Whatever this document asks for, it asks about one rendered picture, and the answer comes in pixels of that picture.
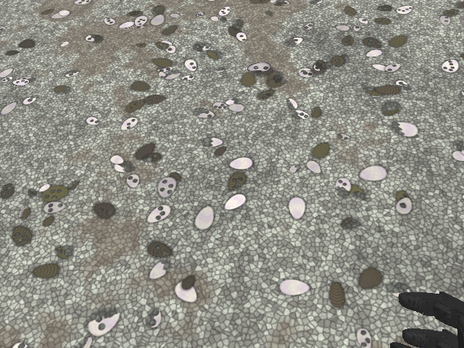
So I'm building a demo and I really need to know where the robot right hand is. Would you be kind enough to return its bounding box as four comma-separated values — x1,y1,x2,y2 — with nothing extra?
390,291,464,348

